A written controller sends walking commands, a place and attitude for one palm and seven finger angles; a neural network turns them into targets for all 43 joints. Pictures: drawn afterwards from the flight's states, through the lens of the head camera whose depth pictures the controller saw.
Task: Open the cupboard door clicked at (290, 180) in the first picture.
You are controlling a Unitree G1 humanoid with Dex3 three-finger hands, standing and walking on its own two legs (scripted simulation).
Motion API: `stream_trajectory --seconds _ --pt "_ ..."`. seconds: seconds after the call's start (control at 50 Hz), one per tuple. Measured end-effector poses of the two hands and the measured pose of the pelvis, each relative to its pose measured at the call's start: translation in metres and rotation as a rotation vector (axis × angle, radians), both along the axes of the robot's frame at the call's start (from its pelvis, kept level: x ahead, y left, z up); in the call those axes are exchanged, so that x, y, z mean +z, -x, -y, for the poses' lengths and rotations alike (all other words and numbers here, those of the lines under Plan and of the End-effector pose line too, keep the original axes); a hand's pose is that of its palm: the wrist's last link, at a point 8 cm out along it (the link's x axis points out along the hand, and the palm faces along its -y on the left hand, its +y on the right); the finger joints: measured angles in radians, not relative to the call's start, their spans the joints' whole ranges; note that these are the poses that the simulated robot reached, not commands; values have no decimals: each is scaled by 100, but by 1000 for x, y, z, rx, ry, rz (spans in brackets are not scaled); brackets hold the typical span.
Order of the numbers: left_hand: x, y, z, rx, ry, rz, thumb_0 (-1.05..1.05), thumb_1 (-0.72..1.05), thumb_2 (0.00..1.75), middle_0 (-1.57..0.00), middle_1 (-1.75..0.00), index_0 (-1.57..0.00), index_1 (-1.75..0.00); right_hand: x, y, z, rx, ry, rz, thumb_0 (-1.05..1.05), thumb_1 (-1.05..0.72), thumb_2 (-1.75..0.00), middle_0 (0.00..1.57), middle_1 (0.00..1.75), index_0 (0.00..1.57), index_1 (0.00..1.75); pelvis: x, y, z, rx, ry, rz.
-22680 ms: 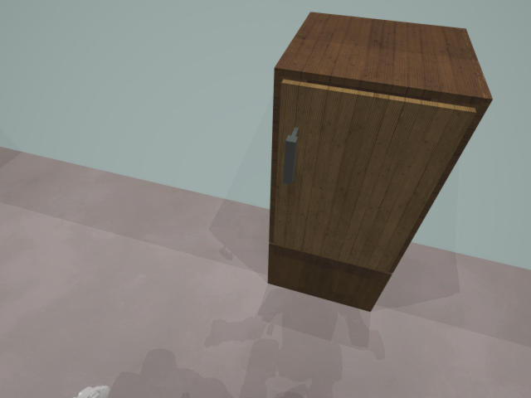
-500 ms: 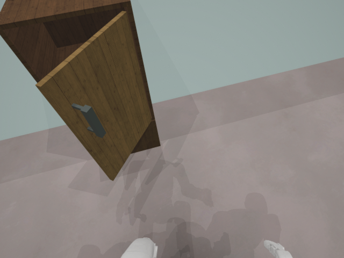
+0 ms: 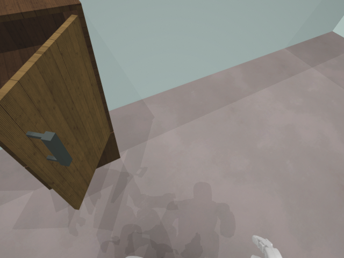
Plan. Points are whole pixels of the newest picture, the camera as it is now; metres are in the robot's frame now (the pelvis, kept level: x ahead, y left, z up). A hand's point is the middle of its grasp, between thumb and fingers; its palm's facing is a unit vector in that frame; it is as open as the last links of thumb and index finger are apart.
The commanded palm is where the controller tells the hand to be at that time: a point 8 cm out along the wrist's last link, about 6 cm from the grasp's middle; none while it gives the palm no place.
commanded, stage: walk to a spot facing it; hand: left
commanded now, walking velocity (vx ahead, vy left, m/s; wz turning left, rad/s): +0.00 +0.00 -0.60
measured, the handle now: (50, 148) +0.33 +0.35 -0.01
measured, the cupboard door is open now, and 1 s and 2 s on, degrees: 50 50 50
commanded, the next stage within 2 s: turn to face it in 2.00 s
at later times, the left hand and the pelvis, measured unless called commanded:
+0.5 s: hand (141, 219) +0.22 +0.10 -0.14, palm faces -0.35 -0.90 -0.25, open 7.4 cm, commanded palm none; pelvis +0.03 -0.03 +0.00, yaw -19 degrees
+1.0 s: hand (151, 184) +0.33 +0.09 -0.16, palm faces -0.55 -0.82 -0.18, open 7.4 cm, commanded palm none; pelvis +0.18 -0.05 +0.01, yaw -38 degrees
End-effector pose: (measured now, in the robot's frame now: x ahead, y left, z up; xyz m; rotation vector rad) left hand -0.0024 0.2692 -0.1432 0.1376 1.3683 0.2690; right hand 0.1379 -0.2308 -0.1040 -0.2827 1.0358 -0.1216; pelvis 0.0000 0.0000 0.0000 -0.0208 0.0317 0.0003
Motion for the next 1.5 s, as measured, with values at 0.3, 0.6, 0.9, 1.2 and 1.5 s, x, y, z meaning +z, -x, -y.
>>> stream_trajectory --seconds 0.3,0.6,0.9,1.2,1.5 --pt "21 -177 32 -392 38 167 1 91 90 -19 -30 -19 -30 -9 169 12 -361 -24 -286 1 -91 -90 21 30 20 30 9 -16 -3 -228 16 4" --pt "30 -219 123 -562 64 199 0 91 90 -20 -30 -20 -30 -24 170 48 -559 -121 -241 1 -91 -90 20 30 19 30 10 -48 37 -393 -28 39" --pt "-2 -275 83 -606 53 -64 1 91 90 -20 -30 -19 -30 -4 24 58 -592 -31 31 0 -91 -90 20 30 20 30 0 -154 37 -592 1 23" --pt "22 -498 319 -997 165 215 1 92 90 -19 -30 -19 -30 -22 126 -3 -979 -247 -423 0 -92 -90 20 30 20 30 2 -237 124 -783 -25 28" --pt "23 -525 435 -1008 84 158 -1 95 90 -20 -30 -20 -30 -31 7 193 -1036 -231 -180 1 -91 -90 20 30 19 30 8 -293 267 -872 -27 45"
